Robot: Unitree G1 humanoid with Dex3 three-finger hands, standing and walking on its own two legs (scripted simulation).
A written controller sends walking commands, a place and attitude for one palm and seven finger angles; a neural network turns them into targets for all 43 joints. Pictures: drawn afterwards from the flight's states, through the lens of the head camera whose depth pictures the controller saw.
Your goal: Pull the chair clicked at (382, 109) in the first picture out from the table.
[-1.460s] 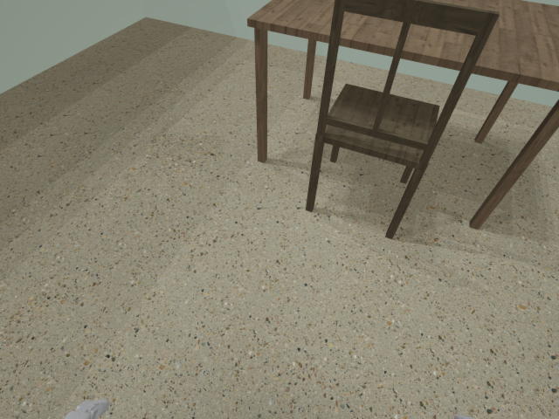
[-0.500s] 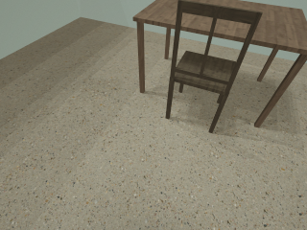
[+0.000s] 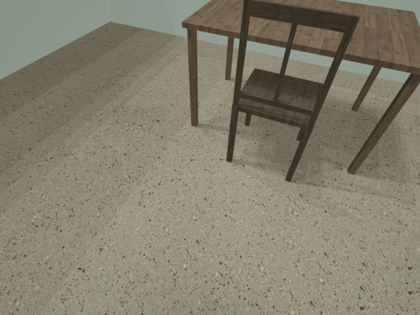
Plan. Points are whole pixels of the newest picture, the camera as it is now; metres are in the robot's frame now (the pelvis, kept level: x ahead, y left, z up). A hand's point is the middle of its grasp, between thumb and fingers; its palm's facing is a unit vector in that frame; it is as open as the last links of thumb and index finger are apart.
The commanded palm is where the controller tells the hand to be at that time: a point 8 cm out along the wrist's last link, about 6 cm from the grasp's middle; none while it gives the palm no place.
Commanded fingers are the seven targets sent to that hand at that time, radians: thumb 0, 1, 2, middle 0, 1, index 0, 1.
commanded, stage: walk to a spot facing it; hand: left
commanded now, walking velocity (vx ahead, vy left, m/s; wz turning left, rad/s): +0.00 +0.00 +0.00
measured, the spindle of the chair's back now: (284, 66) +1.10 -0.26 -0.07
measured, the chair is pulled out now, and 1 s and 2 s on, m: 0.00 0.00 0.00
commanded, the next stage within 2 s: none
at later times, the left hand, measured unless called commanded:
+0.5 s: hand out of the picture +0.07 +0.16 -0.18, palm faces -0.08 -0.97 -0.21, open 7.3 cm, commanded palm none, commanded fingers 0.00 0.90 0.90 -0.20 -0.30 -0.20 -0.30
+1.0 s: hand (144, 234) +0.36 +0.20 -0.19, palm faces -0.37 -0.91 -0.20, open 7.4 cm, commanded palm none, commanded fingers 0.00 0.90 0.90 -0.20 -0.30 -0.20 -0.30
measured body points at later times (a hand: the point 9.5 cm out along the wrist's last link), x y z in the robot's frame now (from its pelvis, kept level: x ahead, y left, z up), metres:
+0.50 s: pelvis +0.06 -0.03 -0.02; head +0.07 -0.04 +0.43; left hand +0.07 +0.21 -0.16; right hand +0.03 -0.28 -0.18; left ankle +0.02 +0.10 -0.69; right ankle +0.02 -0.11 -0.75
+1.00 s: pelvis +0.25 +0.01 -0.02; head +0.29 +0.03 +0.43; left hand +0.38 +0.25 -0.18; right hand +0.26 -0.24 -0.13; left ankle +0.34 +0.08 -0.75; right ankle +0.14 -0.07 -0.65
